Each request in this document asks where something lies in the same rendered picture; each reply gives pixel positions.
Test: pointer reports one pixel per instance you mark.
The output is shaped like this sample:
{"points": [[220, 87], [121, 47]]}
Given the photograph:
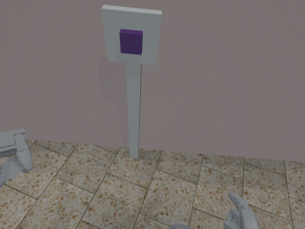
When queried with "panel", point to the panel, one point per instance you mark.
{"points": [[115, 19]]}

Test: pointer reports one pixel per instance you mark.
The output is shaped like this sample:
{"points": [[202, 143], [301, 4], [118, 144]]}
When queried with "button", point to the button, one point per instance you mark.
{"points": [[131, 41]]}

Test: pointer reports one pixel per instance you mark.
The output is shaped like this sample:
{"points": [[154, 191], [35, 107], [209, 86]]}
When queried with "right robot hand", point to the right robot hand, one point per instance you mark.
{"points": [[245, 219]]}

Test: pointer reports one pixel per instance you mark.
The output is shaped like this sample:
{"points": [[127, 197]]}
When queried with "left robot hand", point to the left robot hand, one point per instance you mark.
{"points": [[13, 143]]}

